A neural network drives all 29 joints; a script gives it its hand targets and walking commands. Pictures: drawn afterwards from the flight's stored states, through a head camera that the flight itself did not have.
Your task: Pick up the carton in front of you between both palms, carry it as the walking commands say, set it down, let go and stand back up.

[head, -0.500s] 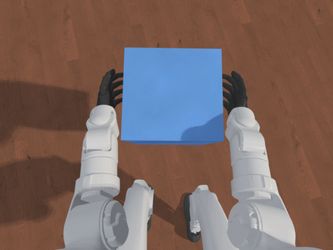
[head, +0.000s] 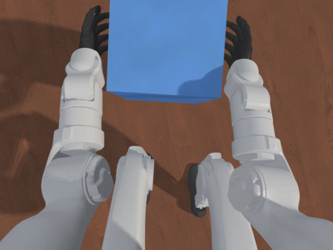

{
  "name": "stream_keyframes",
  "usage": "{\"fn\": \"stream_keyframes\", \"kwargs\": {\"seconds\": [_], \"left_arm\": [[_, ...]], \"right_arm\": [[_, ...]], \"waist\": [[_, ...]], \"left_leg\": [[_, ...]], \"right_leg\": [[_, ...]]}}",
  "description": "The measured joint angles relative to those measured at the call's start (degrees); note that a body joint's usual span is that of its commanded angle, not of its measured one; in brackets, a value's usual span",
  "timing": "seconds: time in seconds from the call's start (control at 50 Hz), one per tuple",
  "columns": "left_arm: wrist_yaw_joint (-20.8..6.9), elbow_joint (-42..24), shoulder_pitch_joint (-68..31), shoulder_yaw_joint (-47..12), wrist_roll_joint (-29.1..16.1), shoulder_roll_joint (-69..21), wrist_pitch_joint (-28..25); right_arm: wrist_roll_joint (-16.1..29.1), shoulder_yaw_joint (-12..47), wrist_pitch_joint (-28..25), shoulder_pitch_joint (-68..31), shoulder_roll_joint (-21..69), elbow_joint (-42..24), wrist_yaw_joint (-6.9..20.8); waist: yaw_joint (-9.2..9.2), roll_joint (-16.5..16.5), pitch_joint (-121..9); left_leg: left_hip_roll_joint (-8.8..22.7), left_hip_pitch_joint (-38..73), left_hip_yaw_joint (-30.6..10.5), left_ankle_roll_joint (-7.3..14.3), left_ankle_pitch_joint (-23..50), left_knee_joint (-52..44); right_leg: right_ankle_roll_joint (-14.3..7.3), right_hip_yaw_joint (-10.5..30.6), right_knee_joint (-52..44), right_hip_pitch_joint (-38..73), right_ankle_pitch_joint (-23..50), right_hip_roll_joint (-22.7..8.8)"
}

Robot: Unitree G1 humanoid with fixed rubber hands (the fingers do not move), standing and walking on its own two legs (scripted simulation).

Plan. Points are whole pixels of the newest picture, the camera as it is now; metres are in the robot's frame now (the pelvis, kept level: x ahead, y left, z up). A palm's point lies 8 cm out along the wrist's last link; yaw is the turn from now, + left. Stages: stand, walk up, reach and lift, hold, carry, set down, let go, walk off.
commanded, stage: set down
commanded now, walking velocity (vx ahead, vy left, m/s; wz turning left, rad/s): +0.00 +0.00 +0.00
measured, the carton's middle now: (165, 57) +0.53 +0.07 -0.19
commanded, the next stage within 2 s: none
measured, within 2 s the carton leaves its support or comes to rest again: rests again in 0.88 s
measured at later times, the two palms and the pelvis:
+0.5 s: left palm (102, 55) +0.54 +0.24 -0.26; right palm (210, 64) +0.55 -0.06 -0.26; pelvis -0.01 +0.00 -0.10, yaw -1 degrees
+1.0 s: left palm (105, 60) +0.54 +0.24 -0.30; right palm (209, 69) +0.54 -0.07 -0.30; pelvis -0.02 +0.00 -0.13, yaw -2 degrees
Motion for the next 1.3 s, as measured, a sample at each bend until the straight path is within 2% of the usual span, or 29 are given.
{"fn": "stream_keyframes", "kwargs": {"seconds": [0.26,0.58,0.66,0.86,1.02,1.3], "left_arm": [[0.21,5.67,-11.39,-2.11,-1.14,5.70,0.37],[1.83,11.72,-23.00,-11.11,-9.87,14.27,-0.35],[1.90,12.95,-23.85,-11.90,-11.30,15.18,-0.49],[-0.86,17.99,-24.94,-9.73,-9.01,15.30,-1.50],[-2.67,19.16,-26.13,-10.29,-10.17,17.28,-2.35],[-6.27,20.60,-26.04,-6.82,-7.30,17.25,-3.31]], "right_arm": [[1.05,-0.06,0.31,-10.87,-3.42,4.54,-1.54],[11.34,8.75,-1.45,-20.83,-10.04,10.14,-5.63],[12.72,10.49,-1.56,-21.87,-10.83,11.54,-6.28],[11.50,9.13,-1.74,-22.95,-11.18,15.86,-4.65],[12.59,9.86,-2.20,-24.63,-11.80,16.56,-3.24],[9.84,6.64,-3.57,-24.70,-12.10,18.64,1.93]], "waist": [[0.67,-0.35,9.30],[1.77,-1.23,24.42],[1.94,-0.75,25.66],[1.98,-1.14,26.18],[2.10,-1.59,30.33],[2.09,-1.48,30.49]], "left_leg": [[-0.06,-8.00,0.00,0.65,-1.10,10.47],[0.43,-11.82,0.22,1.01,-4.03,22.78],[0.79,-11.62,0.58,1.15,-4.63,24.44],[1.25,-11.70,0.38,0.57,-4.31,26.03],[1.93,-10.34,0.52,0.73,-4.09,27.33],[2.27,-10.69,0.99,1.43,-4.39,29.13]], "right_leg": [[0.76,-0.52,10.33,-7.24,-1.82,0.33],[1.27,-0.93,22.68,-10.45,-5.56,1.27],[1.41,-0.62,24.46,-10.43,-6.06,1.70],[0.88,-0.84,26.41,-11.20,-5.35,2.33],[1.08,-0.75,27.66,-10.22,-4.68,3.04],[1.60,-0.41,29.37,-10.45,-5.05,3.38]]}}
